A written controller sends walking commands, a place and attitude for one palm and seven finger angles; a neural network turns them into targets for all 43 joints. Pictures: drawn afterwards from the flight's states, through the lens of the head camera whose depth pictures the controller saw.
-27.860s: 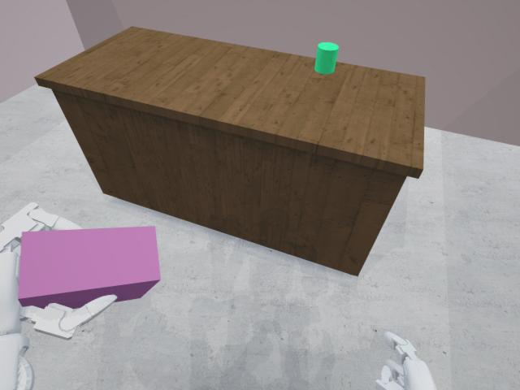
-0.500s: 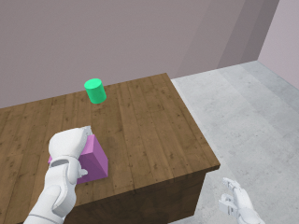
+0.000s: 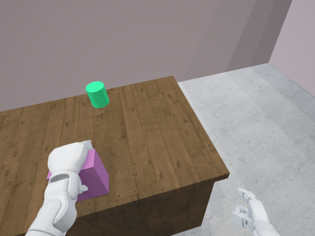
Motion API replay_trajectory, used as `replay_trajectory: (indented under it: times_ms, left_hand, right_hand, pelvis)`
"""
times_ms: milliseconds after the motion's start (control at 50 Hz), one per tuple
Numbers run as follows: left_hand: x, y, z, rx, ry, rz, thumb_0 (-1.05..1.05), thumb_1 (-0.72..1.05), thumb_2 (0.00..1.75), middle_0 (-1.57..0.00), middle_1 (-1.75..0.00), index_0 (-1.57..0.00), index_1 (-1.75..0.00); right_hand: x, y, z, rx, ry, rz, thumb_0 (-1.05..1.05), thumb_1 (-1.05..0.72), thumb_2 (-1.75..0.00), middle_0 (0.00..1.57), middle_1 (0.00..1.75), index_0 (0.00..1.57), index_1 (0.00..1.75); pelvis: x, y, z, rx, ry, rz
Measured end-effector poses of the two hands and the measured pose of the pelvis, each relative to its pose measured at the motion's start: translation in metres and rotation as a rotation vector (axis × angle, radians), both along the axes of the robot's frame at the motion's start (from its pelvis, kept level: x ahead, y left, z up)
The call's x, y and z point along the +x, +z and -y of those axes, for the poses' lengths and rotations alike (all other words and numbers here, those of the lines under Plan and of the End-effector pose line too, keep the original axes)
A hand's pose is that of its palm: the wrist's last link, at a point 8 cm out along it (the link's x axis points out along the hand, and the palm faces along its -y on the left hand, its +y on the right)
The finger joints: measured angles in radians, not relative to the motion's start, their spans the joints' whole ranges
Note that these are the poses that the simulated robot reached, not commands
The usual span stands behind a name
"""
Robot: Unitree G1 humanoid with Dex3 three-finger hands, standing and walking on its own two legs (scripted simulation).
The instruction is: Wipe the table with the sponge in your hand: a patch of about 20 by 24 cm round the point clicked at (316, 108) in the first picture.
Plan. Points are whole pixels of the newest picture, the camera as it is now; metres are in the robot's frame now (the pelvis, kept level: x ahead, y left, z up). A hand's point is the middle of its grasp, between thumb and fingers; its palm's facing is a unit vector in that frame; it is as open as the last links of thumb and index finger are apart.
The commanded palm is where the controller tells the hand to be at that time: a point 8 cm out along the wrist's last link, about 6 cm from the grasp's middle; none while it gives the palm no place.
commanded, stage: lower the sponge onto the table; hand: left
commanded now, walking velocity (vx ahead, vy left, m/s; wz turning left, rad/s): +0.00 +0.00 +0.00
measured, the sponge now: (84, 181) +0.24 +0.26 -0.01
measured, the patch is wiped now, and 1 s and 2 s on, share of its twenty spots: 0.00 0.15 0.30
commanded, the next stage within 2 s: wipe forward along the first lane in 0.34 s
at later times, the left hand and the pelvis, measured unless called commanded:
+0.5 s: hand (79, 170) +0.25 +0.27 +0.03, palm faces -0.05 -0.10 -0.99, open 10.1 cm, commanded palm +0.24 +0.27 +0.08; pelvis +0.00 +0.01 +0.00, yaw +0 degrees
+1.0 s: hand (80, 156) +0.30 +0.28 +0.03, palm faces -0.10 -0.05 -0.99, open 10.0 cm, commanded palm +0.29 +0.29 +0.06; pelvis -0.02 -0.01 -0.01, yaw +1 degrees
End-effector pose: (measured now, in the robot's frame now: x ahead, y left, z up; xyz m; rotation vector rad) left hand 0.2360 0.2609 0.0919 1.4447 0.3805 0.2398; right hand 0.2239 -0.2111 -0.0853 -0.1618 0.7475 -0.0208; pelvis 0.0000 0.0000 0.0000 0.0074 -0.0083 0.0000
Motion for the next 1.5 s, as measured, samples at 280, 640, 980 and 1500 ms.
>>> replay_trajectory:
  times_ms: [280, 640, 980, 1500]
  left_hand:
    - [0.002, -0.007, -0.002, 0.012, -0.007, 0.009, -0.01, -0.50, 1.04, -0.73, -1.34, -0.75, -1.33]
    - [0.010, -0.008, -0.004, 0.032, 0.005, 0.011, -0.01, -0.51, 1.05, -0.73, -1.34, -0.76, -1.32]
    - [0.044, -0.010, -0.015, 0.067, -0.005, -0.030, 0.00, -0.52, 1.05, -0.75, -1.33, -0.77, -1.32]
    - [0.095, -0.009, -0.038, 0.109, -0.011, -0.064, 0.01, -0.54, 1.06, -0.76, -1.33, -0.78, -1.32]
  right_hand:
    - [-0.010, -0.006, -0.001, 0.000, -0.016, -0.025, 0.01, -0.90, -0.89, 0.20, 0.30, 0.20, 0.30]
    - [-0.019, -0.009, -0.001, -0.007, -0.020, -0.044, 0.01, -0.90, -0.89, 0.20, 0.30, 0.20, 0.30]
    - [-0.065, -0.030, 0.029, -0.037, -0.095, -0.150, 0.01, -0.90, -0.89, 0.20, 0.30, 0.20, 0.30]
    - [-0.139, -0.051, 0.066, -0.076, -0.205, -0.312, 0.01, -0.90, -0.89, 0.20, 0.30, 0.20, 0.30]
  pelvis:
    - [-0.002, -0.001, -0.004, -0.001, 0.002, -0.016]
    - [-0.010, -0.003, -0.004, 0.001, 0.012, -0.030]
    - [-0.017, -0.007, 0.006, 0.003, 0.012, -0.083]
    - [-0.027, -0.015, 0.015, -0.003, 0.013, -0.171]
